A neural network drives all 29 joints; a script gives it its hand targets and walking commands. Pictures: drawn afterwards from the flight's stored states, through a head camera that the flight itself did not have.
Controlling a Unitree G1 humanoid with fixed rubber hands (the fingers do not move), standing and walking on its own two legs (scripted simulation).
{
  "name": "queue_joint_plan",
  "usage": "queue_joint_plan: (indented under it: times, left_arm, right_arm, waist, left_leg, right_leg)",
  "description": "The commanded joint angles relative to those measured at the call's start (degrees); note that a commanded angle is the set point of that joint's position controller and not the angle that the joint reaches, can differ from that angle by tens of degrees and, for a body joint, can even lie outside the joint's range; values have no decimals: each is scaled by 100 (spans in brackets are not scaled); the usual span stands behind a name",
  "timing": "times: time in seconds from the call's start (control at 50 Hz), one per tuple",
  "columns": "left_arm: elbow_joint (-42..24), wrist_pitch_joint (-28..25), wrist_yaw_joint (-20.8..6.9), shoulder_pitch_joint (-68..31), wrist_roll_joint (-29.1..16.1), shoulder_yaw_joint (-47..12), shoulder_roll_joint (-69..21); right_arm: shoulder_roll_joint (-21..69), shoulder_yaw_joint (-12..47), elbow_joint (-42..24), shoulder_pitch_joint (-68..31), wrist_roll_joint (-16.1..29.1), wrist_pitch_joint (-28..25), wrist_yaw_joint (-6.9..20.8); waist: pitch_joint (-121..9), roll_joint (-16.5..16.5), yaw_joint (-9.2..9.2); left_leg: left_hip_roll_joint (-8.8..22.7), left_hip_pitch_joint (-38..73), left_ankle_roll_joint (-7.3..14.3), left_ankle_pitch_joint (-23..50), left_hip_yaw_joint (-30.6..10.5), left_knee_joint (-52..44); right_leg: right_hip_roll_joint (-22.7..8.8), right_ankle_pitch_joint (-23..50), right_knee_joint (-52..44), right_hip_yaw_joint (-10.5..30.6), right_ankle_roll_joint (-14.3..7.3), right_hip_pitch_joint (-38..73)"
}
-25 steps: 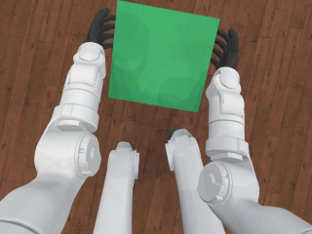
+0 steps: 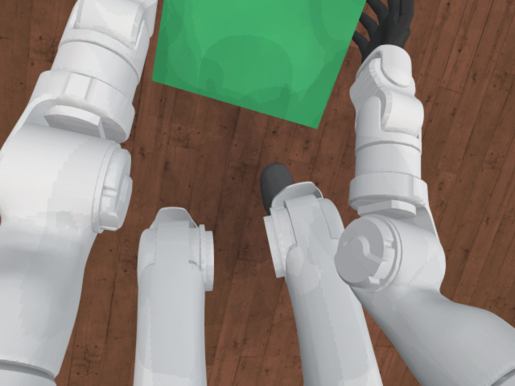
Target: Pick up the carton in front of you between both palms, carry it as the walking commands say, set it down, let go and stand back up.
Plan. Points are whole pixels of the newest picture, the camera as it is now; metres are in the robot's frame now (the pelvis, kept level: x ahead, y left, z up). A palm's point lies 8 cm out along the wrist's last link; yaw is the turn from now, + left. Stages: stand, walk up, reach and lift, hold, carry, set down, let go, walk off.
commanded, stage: set down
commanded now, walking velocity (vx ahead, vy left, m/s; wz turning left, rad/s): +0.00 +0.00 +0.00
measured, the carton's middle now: (256, 22) +0.53 -0.09 -0.27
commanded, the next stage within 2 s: none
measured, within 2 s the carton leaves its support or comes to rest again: rests again in 0.94 s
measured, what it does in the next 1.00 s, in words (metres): stands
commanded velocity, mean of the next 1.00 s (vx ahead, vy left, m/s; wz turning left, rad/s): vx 0.00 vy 0.00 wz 0.00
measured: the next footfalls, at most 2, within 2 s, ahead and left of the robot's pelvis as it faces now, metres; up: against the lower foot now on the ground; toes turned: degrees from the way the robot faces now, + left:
none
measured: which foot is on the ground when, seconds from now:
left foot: down 0.00-1.00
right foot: down 0.00-1.00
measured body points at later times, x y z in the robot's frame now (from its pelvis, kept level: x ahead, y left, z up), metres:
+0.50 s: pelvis +0.00 +0.00 -0.02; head +0.37 +0.03 +0.24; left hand +0.59 +0.05 -0.19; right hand +0.49 -0.24 -0.17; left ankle +0.07 +0.09 -0.39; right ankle +0.15 -0.15 -0.39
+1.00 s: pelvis +0.01 +0.00 -0.03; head +0.38 +0.04 +0.22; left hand +0.60 +0.05 -0.21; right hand +0.50 -0.24 -0.19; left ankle +0.07 +0.09 -0.39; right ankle +0.15 -0.15 -0.39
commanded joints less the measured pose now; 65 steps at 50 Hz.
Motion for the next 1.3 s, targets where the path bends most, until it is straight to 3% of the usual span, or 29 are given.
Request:
queue_joint_plan:
  times: [0.0,0.06,0.12,0.22,0.36,0.68,0.96,1.04,1.1,1.18,1.22,1.28]
  left_arm:
    - [-877,-477,-1211,-2750,-437,-938,-4540]
    - [-643,-446,-1177,-2387,-107,-636,-4543]
    - [-526,-455,-1161,-2268,46,-460,-4556]
    - [-229,-410,-1217,-2190,268,-223,-4319]
    - [41,-350,-1284,-2085,500,74,-3797]
    - [395,-251,-1411,-1423,1042,478,-3163]
    - [498,-242,-1424,-1000,1194,485,-2900]
    - [439,-270,-1394,-1009,1169,402,-2714]
    - [279,-330,-1294,-1075,1097,283,-2245]
    - [-1,-510,-866,-1229,759,-37,-343]
    - [-142,-644,-553,-1418,407,-242,819]
    - [-405,-767,-434,-2105,-293,-887,966]
  right_arm:
    - [3634,2111,306,-3151,541,-150,1273]
    - [3536,1936,337,-3256,514,-203,1370]
    - [3452,1816,451,-3248,468,-240,1417]
    - [3209,1388,876,-2993,189,-211,1469]
    - [2835,991,1118,-2906,-37,-195,1435]
    - [2417,640,1470,-2530,-98,-223,1469]
    - [2037,317,1782,-1923,-187,-280,1502]
    - [1916,196,1875,-1708,-186,-324,1473]
    - [1537,-7,1967,-1396,-183,-432,1354]
    - [-96,-376,2202,-496,26,-827,853]
    - [-1220,-440,2239,-158,353,-1148,487]
    - [-1571,297,2114,-683,1157,-1463,304]
  waist:
    - [-6654,1541,-330]
    - [-6264,1770,-147]
    - [-6087,1697,-118]
    - [-5408,1589,-181]
    - [-4826,1396,-109]
    - [-4075,1259,252]
    - [-3731,1335,199]
    - [-3735,1326,98]
    - [-3844,1348,-35]
    - [-4093,1443,-206]
    - [-4252,1511,-261]
    - [-4638,1568,-401]
  left_leg:
    - [402,2735,-5,2328,180,-1337]
    - [457,2886,-16,2707,141,-1274]
    - [481,2827,8,2925,89,-1217]
    - [501,2540,91,2501,-15,-1258]
    - [498,2062,190,1877,-40,-1279]
    - [610,1545,341,2031,-99,-1043]
    - [736,1739,376,2510,-308,-914]
    - [784,1848,362,2635,-353,-893]
    - [842,2022,326,2811,-384,-863]
    - [1016,2485,234,3145,-442,-789]
    - [1114,2699,152,3209,-497,-757]
    - [1235,2929,115,3388,-666,-590]
  right_leg:
    - [38,2162,271,-1248,-314,4148]
    - [48,2075,309,-1231,-274,3584]
    - [71,2118,384,-1237,-263,3431]
    - [47,1648,393,-1238,-274,2970]
    - [38,1246,400,-1166,-293,2845]
    - [96,1168,548,-975,-314,2545]
    - [69,1051,691,-960,-333,1937]
    - [56,1111,720,-994,-302,1911]
    - [32,1270,735,-1055,-261,1985]
    - [-65,1630,735,-1157,-224,2196]
    - [-156,1814,716,-1184,-233,2212]
    - [-268,2150,783,-1130,-284,2337]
